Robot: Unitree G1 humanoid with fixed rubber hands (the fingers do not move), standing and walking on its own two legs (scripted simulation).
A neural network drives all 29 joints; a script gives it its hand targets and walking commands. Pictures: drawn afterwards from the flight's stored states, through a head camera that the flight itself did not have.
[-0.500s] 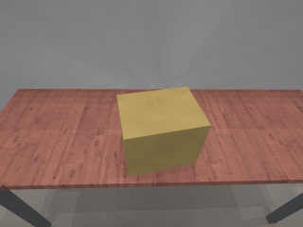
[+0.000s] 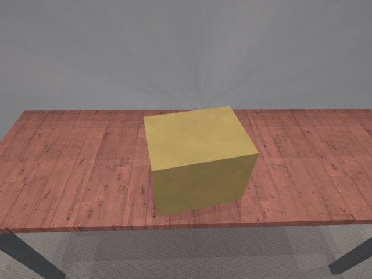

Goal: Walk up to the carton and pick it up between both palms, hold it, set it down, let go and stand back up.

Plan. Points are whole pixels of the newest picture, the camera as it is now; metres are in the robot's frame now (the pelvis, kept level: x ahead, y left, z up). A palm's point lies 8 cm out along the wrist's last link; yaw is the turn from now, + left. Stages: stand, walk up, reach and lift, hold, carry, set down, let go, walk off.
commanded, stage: stand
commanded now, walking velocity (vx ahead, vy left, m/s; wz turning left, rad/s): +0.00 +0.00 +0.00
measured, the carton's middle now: (194, 160) +0.44 +0.02 +0.00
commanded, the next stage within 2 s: none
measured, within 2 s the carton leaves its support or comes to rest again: neither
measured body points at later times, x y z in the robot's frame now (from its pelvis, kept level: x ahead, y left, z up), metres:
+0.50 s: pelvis +0.00 +0.00 +0.00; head +0.00 +0.01 +0.45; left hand +0.03 +0.31 -0.12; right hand +0.09 -0.25 -0.14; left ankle +0.03 +0.09 -0.74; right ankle -0.03 -0.12 -0.74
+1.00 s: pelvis +0.00 +0.00 +0.00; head +0.01 +0.00 +0.45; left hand +0.03 +0.31 -0.12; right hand +0.10 -0.26 -0.14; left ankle +0.03 +0.09 -0.74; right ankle -0.03 -0.12 -0.74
